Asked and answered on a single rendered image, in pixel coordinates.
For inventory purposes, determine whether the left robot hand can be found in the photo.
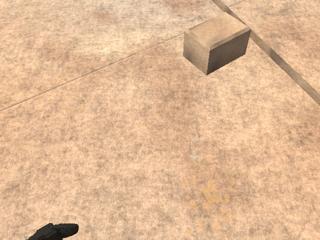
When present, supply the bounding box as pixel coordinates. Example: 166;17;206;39
26;223;79;240

